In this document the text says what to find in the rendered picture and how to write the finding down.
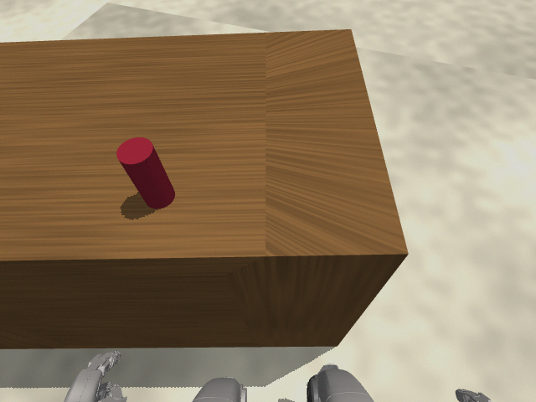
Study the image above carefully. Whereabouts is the left robot hand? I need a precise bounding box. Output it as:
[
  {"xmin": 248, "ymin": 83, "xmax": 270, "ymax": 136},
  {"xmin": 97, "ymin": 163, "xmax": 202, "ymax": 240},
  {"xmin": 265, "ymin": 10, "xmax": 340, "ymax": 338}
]
[{"xmin": 64, "ymin": 351, "xmax": 127, "ymax": 402}]

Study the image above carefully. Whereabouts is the can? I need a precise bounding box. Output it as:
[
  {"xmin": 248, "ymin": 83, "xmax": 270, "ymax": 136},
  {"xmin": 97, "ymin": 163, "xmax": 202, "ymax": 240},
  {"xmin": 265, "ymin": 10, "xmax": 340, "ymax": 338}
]
[{"xmin": 116, "ymin": 137, "xmax": 175, "ymax": 209}]

